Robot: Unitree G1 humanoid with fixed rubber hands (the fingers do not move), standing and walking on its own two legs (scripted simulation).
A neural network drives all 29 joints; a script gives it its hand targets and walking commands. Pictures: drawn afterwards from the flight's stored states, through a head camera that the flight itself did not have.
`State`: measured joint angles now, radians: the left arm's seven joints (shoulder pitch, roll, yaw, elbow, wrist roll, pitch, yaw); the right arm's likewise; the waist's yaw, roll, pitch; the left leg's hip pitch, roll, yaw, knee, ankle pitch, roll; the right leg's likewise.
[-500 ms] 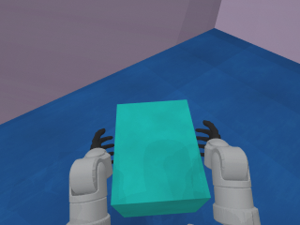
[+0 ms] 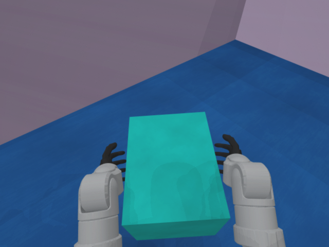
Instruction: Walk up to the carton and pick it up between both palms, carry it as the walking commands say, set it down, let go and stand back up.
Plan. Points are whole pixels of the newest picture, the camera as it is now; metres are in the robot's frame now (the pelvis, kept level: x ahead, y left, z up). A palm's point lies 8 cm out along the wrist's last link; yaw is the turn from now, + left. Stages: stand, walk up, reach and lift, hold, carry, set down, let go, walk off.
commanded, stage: carry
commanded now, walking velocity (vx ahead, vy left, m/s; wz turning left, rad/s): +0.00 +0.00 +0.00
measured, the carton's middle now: (171, 174) +0.33 +0.01 -0.02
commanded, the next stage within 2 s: none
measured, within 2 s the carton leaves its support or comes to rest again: neither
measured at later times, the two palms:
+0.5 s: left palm (105, 185) +0.24 +0.15 +0.09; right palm (246, 189) +0.23 -0.13 +0.10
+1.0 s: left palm (115, 183) +0.25 +0.13 +0.07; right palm (248, 187) +0.25 -0.15 +0.07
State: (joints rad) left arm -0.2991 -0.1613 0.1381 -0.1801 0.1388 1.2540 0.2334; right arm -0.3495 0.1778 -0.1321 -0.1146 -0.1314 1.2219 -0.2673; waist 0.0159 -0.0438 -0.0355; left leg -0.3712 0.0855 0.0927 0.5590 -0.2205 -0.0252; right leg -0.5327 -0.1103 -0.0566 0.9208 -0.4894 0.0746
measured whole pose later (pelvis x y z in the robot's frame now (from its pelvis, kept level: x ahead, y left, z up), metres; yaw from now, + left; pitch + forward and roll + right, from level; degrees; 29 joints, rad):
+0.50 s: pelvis -0.05 +0.02 +0.00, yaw -1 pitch +2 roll +0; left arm -0.33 -0.17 0.12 -0.08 0.14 1.25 0.23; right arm -0.33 0.17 -0.16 -0.10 -0.13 1.25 -0.29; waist -0.01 0.01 -0.10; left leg -0.39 0.07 0.12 0.47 -0.11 0.00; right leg -0.34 -0.03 -0.11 0.51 -0.20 -0.02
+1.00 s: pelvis -0.04 +0.00 +0.00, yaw -1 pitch +3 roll +0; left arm -0.31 -0.17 0.13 -0.01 0.18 1.12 0.18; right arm -0.31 0.16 -0.15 -0.03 -0.18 1.12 -0.22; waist 0.00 0.01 -0.10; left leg -0.41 0.09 0.11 0.48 -0.12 -0.02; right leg -0.36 -0.01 -0.12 0.53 -0.22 -0.04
